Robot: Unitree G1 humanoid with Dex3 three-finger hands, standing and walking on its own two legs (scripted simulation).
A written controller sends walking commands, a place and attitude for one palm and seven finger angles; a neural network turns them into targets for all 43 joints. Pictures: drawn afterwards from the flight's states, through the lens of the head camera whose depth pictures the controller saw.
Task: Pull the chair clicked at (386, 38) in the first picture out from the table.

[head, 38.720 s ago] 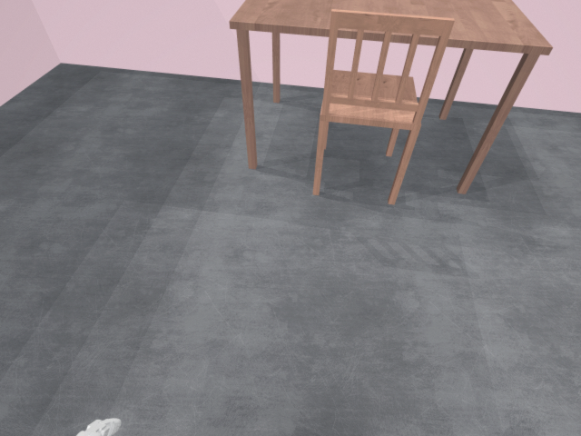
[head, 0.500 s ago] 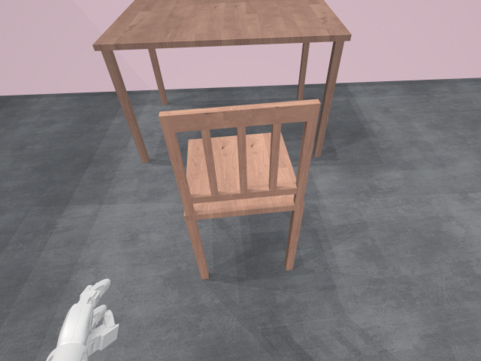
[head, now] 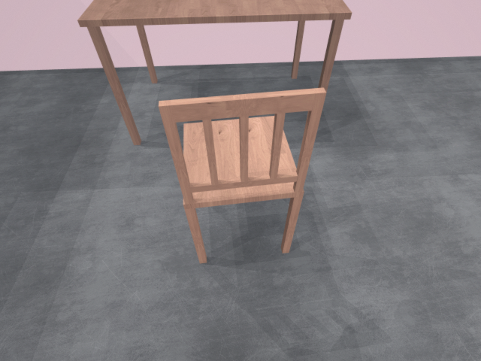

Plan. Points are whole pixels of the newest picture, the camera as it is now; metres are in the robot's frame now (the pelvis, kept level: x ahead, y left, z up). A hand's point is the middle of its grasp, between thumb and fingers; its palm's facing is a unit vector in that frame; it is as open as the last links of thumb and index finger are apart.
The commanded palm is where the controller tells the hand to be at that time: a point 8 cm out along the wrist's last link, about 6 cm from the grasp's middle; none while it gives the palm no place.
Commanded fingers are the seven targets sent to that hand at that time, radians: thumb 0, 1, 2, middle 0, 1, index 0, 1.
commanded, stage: let the arm hang, fingers relaxed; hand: left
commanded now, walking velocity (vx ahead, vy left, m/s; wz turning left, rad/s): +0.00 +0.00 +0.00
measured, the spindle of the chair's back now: (243, 150) +0.67 +0.03 -0.10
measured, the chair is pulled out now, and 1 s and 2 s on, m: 0.65 0.65 0.65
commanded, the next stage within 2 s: look to check the result in 0.42 s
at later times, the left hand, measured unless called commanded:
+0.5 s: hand out of the picture +0.02 +0.17 -0.17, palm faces -0.01 -0.98 -0.20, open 7.3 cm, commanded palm none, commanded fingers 0.00 0.90 0.90 -0.20 -0.30 -0.20 -0.30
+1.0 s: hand out of the picture +0.01 +0.15 -0.17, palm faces +0.00 -0.98 -0.19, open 7.3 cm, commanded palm none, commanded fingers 0.00 0.90 0.90 -0.20 -0.30 -0.20 -0.30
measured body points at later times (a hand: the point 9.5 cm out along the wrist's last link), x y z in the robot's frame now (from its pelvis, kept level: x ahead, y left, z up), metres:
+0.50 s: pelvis +0.01 +0.00 +0.00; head +0.03 -0.01 +0.45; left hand +0.02 +0.22 -0.16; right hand -0.01 -0.22 -0.16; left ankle -0.01 +0.09 -0.74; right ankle +0.00 -0.14 -0.74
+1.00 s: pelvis +0.02 -0.01 +0.00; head +0.04 -0.02 +0.45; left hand +0.02 +0.21 -0.16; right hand -0.01 -0.22 -0.16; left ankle -0.01 +0.09 -0.74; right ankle +0.00 -0.14 -0.74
